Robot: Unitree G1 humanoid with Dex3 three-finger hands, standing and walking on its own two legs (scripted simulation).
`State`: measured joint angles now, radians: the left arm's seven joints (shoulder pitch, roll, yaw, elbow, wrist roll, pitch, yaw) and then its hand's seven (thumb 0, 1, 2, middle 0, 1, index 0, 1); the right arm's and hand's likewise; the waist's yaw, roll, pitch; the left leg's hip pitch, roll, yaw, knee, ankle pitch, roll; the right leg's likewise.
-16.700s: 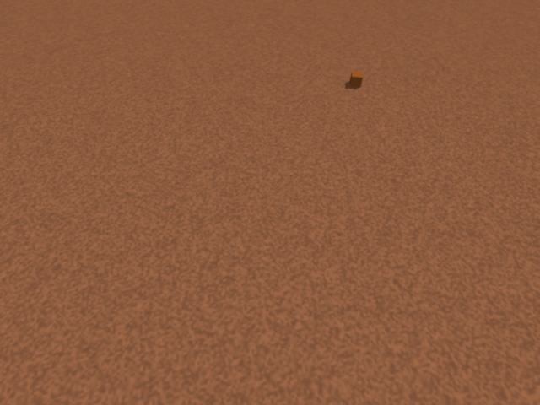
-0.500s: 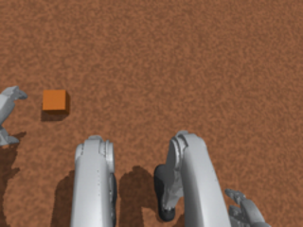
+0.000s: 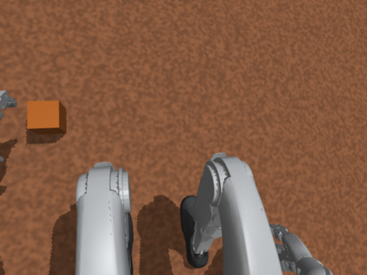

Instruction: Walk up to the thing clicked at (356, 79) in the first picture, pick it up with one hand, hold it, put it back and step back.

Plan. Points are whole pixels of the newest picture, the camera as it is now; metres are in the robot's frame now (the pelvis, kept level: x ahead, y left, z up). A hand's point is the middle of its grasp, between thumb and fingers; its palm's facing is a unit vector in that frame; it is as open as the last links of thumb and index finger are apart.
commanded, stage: rise first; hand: left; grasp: from above
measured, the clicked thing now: (48, 118) +0.46 +0.32 -0.31
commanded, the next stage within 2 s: approach in 0.54 s
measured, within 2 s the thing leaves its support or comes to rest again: neither
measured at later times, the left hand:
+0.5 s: hand out of the picture +0.40 +0.37 -0.18, palm faces -0.46 -0.08 -0.88, open 12.7 cm
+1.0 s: hand (44, 107) +0.46 +0.29 -0.19, palm faces -0.38 -0.04 -0.92, open 13.1 cm
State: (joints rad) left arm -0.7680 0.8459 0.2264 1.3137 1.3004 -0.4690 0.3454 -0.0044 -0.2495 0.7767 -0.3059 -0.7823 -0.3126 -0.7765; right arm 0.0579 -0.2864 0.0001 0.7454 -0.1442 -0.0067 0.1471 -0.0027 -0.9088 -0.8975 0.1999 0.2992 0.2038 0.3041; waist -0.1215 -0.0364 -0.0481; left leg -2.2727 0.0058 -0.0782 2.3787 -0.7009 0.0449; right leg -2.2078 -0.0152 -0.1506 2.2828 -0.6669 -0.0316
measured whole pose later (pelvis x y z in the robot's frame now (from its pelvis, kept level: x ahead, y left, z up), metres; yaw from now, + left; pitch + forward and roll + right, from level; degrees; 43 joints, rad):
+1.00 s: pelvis +0.01 +0.00 -0.01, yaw -2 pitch +36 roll -9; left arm -0.93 0.75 0.08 1.38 1.35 -0.33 0.49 -0.01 -0.34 0.85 -0.21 -0.90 -0.23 -0.89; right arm 0.08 -0.27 0.02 0.75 -0.16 -0.06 0.15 0.00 -0.90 -0.89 0.20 0.30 0.20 0.30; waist -0.21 -0.04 -0.05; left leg -2.32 0.02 -0.08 2.42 -0.73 0.05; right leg -2.26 0.00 -0.15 2.32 -0.68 -0.02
